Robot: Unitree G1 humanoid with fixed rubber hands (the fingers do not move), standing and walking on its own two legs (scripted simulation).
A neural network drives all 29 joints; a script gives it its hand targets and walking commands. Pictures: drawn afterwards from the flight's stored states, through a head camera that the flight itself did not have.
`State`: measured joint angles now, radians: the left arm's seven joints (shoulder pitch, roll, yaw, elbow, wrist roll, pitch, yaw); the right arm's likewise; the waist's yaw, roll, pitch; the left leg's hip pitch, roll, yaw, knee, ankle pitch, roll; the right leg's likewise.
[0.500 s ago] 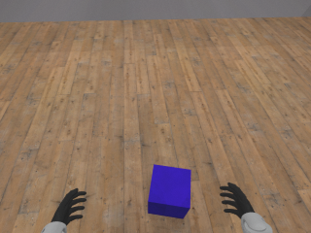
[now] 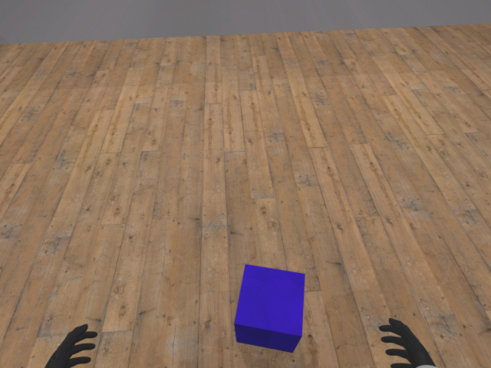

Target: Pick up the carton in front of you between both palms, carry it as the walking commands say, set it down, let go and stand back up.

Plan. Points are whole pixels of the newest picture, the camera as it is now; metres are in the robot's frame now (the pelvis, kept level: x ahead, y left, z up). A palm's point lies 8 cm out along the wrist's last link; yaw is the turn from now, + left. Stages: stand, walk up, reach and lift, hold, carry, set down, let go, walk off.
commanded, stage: stand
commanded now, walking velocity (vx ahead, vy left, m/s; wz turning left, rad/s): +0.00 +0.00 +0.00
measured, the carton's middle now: (269, 309) +0.39 -0.09 -0.64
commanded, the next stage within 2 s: none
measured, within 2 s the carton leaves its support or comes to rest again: neither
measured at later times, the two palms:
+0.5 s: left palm out of the picture +0.11 +0.30 -0.08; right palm out of the picture +0.11 -0.30 -0.09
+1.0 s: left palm out of the picture +0.07 +0.31 -0.09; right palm out of the picture +0.08 -0.30 -0.10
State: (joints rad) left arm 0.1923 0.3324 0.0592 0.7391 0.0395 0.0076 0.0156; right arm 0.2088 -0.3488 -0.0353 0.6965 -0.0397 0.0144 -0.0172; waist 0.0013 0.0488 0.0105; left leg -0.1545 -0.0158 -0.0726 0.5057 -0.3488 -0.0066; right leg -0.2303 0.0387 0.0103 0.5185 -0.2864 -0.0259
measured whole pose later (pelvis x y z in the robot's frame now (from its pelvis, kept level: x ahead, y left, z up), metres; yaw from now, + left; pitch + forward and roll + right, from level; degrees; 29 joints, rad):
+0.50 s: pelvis +0.00 +0.00 +0.01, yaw +1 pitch -2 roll +0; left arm 0.14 0.34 0.04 0.90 0.03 0.00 0.02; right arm 0.18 -0.37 0.00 0.84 -0.03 0.00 -0.03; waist 0.01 0.03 0.02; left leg -0.09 -0.01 -0.08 0.42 -0.31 -0.01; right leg -0.16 0.04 0.00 0.44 -0.25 -0.03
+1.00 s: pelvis -0.02 +0.00 +0.01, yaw +0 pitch -2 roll +0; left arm 0.12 0.36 0.03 1.01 0.02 -0.01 0.01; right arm 0.16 -0.39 0.00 0.95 -0.02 -0.01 -0.02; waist 0.01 0.03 0.02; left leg -0.07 -0.02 -0.08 0.36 -0.25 -0.01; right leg -0.14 0.03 0.01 0.38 -0.19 -0.02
